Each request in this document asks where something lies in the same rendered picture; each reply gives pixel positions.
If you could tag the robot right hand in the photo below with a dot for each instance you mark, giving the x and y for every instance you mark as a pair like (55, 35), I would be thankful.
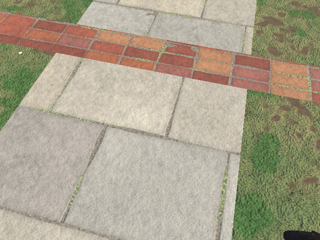
(301, 235)

